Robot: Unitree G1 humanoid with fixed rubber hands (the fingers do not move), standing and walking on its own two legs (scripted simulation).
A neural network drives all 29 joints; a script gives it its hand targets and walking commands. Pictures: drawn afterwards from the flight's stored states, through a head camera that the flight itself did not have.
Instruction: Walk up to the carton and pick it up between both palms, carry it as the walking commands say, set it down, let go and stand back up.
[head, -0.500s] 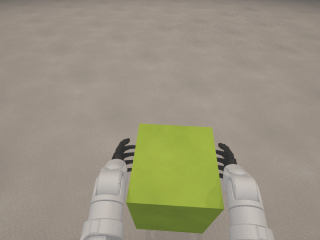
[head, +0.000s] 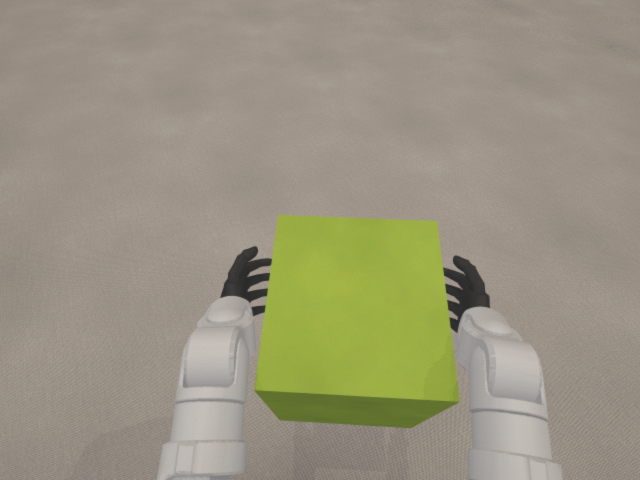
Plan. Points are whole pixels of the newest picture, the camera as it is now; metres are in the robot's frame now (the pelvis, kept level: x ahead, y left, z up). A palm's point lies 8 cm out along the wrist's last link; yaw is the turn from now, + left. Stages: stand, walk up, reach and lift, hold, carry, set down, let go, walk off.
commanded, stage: carry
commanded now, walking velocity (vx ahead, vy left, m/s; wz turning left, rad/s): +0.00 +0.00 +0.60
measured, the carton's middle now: (350, 330) +0.31 -0.02 -0.01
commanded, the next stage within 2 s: none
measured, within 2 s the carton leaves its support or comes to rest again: neither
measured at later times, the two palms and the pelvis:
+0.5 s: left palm (88, 305) +0.28 +0.27 +0.11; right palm (344, 245) +0.35 -0.01 +0.12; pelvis -0.04 +0.02 +0.01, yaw +14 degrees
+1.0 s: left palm (58, 403) +0.18 +0.25 +0.12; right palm (331, 267) +0.33 +0.00 +0.12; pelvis -0.08 -0.04 +0.01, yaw +33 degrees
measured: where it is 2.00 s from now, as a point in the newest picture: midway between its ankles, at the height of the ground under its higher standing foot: outside the picture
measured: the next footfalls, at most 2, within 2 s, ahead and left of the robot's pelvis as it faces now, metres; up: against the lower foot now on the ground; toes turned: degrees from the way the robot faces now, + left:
right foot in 0.70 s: -0.02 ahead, -0.11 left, +0.00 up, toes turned +21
left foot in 1.12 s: -0.13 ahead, +0.08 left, +0.00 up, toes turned +46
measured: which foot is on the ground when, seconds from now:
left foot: down 0.00-0.70, up 0.72-1.00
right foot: down 0.00-0.14, up 0.16-0.68, down 0.70-1.00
